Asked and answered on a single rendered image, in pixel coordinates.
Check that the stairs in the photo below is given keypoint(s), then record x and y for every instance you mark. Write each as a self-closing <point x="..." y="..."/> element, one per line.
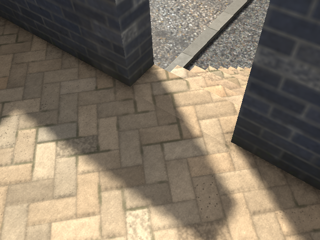
<point x="229" y="84"/>

